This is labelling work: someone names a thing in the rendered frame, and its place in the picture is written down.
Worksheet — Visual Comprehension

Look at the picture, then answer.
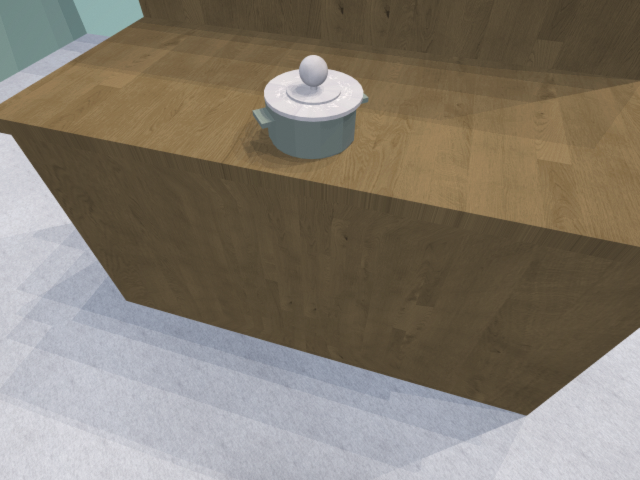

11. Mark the table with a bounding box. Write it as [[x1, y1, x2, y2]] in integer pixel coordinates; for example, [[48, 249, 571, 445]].
[[0, 0, 640, 416]]

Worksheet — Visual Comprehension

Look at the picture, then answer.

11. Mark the pot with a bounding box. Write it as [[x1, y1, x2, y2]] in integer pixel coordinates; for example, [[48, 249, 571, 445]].
[[252, 93, 369, 159]]

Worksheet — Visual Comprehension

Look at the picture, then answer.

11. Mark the lid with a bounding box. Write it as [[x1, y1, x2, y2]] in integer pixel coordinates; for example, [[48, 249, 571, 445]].
[[264, 69, 363, 122]]

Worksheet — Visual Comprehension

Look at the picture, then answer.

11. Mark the knob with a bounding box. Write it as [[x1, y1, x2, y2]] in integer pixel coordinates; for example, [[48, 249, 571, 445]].
[[299, 55, 328, 87]]

